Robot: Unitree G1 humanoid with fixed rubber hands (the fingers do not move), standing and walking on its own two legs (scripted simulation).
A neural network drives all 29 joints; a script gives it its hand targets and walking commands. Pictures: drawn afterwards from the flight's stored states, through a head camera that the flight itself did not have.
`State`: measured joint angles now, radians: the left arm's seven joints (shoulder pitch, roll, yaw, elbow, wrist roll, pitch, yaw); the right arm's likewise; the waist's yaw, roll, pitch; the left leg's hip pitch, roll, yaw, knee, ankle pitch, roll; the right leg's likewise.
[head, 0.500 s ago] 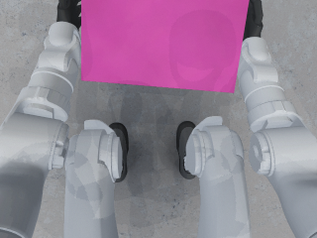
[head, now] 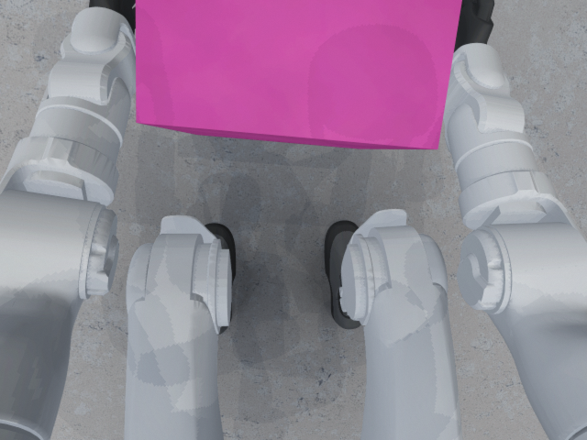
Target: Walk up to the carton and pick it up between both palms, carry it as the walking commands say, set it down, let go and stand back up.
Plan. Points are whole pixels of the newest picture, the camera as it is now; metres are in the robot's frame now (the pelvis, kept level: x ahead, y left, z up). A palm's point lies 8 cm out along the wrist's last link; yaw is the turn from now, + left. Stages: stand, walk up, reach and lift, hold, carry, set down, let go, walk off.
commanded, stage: reach and lift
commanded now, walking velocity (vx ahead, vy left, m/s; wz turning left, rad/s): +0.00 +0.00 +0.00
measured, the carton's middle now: (290, 65) +0.50 -0.01 -0.22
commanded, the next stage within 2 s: none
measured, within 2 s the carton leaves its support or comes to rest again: neither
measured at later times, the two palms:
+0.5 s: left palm out of the picture +0.54 +0.18 -0.07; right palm (512, 12) +0.52 -0.19 -0.07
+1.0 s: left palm out of the picture +0.53 +0.18 +0.00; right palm out of the picture +0.51 -0.19 +0.00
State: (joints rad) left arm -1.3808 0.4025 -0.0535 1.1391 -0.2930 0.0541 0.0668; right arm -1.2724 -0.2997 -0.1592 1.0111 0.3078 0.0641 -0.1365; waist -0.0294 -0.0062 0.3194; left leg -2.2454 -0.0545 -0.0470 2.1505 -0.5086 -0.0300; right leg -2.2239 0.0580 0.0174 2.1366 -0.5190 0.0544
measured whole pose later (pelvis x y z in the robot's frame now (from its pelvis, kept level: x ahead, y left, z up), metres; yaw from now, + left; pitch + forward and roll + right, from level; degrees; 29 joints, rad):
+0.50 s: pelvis +0.01 +0.00 +0.04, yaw +1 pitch +43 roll -1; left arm -1.20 0.29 0.22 0.92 -0.05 0.20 0.00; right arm -1.10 -0.17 -0.41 0.79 0.04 0.21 -0.04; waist -0.04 0.01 0.01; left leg -2.25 -0.08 -0.04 2.00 -0.51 -0.03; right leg -2.23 0.07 0.05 2.00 -0.53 0.07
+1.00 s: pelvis +0.03 +0.01 +0.09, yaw +1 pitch +47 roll -2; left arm -1.06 0.21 0.28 0.78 0.04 0.28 -0.04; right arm -0.95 -0.09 -0.48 0.62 -0.03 0.30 -0.01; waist -0.05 0.00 -0.15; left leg -2.16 -0.10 -0.05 1.84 -0.51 -0.03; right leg -2.13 0.08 0.07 1.84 -0.53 0.07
